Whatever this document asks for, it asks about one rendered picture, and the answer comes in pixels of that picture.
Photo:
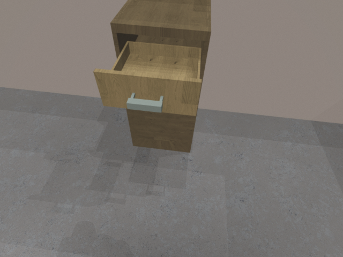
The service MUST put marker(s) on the drawer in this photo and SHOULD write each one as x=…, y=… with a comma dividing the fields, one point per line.
x=152, y=70

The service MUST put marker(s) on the cabinet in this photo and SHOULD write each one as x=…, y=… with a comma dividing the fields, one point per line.
x=172, y=22

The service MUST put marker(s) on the handle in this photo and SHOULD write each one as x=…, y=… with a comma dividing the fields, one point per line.
x=144, y=105

